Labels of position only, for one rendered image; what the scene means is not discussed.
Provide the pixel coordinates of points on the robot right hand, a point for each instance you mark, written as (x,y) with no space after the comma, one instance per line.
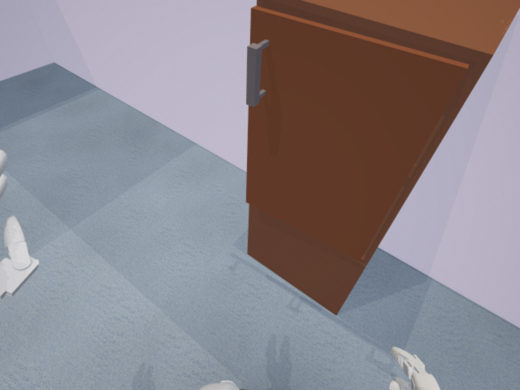
(414,370)

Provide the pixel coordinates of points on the handle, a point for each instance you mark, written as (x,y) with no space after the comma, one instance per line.
(254,63)

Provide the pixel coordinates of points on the cupboard door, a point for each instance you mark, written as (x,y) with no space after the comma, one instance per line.
(343,121)

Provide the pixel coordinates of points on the robot left hand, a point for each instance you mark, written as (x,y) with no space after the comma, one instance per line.
(16,271)

